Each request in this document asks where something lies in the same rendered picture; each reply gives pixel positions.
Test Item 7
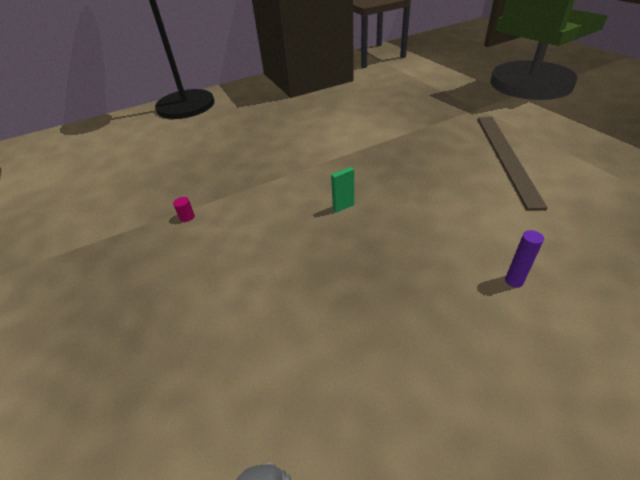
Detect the chair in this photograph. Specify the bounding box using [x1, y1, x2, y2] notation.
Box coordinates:
[353, 0, 411, 68]

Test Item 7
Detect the office chair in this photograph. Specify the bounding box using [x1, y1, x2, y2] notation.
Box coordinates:
[491, 0, 607, 100]

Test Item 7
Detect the desk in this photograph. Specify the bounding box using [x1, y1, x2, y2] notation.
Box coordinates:
[484, 0, 640, 47]

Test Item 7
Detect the coat stand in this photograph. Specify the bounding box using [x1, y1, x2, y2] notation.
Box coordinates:
[149, 0, 214, 119]

